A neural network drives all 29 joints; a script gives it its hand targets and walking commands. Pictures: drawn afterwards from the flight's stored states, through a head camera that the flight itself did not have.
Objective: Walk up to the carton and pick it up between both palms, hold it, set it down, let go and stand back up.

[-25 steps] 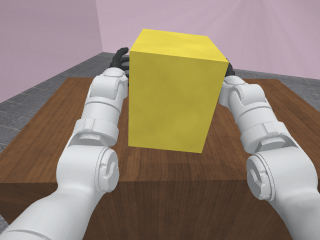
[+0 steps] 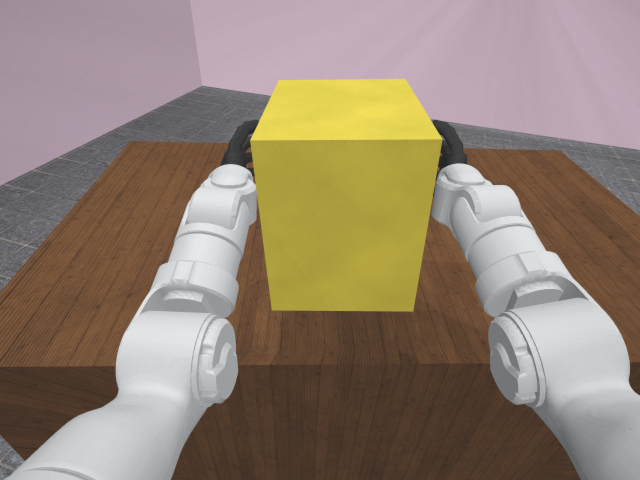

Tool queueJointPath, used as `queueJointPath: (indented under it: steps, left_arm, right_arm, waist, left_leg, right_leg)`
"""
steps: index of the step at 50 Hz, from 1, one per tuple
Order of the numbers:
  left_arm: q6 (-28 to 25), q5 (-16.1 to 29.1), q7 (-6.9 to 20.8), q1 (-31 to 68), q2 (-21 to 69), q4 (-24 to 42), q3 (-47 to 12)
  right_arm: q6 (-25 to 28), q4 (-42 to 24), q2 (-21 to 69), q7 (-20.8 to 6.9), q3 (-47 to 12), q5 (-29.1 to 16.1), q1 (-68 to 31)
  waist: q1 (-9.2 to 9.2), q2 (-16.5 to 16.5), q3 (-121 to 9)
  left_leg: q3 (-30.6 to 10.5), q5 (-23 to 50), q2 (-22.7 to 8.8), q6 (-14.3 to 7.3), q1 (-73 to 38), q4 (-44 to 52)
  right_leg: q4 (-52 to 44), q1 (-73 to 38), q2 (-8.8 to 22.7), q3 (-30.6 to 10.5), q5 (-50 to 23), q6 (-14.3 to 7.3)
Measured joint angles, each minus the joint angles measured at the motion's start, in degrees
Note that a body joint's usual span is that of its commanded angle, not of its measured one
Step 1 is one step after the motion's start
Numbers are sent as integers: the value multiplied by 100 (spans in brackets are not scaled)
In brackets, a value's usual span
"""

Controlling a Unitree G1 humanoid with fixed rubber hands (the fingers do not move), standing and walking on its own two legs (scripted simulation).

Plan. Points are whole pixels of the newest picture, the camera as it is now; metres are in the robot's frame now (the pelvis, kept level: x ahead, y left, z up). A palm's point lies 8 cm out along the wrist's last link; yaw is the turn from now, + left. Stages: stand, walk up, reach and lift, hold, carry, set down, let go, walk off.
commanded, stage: set down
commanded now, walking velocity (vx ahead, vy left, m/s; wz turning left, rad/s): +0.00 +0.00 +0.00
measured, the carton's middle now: (341, 188) +0.42 -0.01 +0.22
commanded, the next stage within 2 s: none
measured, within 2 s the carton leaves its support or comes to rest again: neither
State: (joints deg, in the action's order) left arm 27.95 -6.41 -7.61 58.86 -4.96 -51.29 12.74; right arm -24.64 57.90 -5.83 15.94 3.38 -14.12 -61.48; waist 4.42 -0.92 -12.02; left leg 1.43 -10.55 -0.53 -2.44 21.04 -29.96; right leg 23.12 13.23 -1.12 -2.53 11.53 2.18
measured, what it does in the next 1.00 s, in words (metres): stands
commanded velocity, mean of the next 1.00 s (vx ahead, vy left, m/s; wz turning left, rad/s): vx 0.00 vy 0.00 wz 0.00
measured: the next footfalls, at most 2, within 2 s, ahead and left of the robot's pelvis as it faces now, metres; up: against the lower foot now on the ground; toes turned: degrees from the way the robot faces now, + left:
none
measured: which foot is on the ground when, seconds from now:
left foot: down 0.00-1.00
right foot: down 0.00-1.00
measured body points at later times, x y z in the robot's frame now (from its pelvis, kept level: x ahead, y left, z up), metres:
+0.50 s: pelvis +0.01 +0.00 +0.00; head -0.05 +0.04 +0.45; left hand +0.44 +0.14 +0.22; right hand +0.42 -0.13 +0.22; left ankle +0.06 +0.08 -0.74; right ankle +0.01 -0.15 -0.74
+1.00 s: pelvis +0.02 +0.00 +0.00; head -0.02 +0.04 +0.45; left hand +0.47 +0.14 +0.19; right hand +0.44 -0.13 +0.19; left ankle +0.06 +0.08 -0.74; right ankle +0.01 -0.15 -0.74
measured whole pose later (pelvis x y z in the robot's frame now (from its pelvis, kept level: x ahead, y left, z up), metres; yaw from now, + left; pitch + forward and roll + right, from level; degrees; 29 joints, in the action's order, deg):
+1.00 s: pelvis +0.02 +0.00 +0.00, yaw +0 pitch +3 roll -3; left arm 18.2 -6.3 -4.5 57.3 -7.0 -58.0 12.7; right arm -15.7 59.5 -0.3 16.5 8.5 -5.4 -56.3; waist 4.4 -2.0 -10.0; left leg 1.4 -12.0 -0.6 -2.4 21.0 -29.5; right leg 21.3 12.6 -1.1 -2.5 12.2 2.2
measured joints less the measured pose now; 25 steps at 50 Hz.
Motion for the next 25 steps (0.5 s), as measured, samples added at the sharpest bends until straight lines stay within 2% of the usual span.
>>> queueJointPath:
  steps: [6, 13, 25]
  left_arm:
    - [-38, 0, 11, 0, -30, -4, 0]
    - [-227, 0, 72, -6, -92, -121, 0]
    - [-490, 0, 120, -39, -113, -317, 0]
  right_arm:
    - [126, 68, 46, -24, 1, 84, 15]
    - [290, 143, 177, -67, 172, 447, 34]
    - [597, 157, 318, -58, 322, 593, 273]
  waist:
    - [0, 0, 0]
    - [0, -47, 28]
    - [0, -96, 119]
  left_leg:
    - [0, -5, 0, 0, -1, 1]
    - [0, -6, 0, 0, -5, 25]
    - [0, -37, -1, 0, -5, 40]
  right_leg:
    - [0, -1, 0, 0, 5, 0]
    - [-18, -1, 0, 0, 9, 0]
    - [-84, -23, 0, 0, 11, 0]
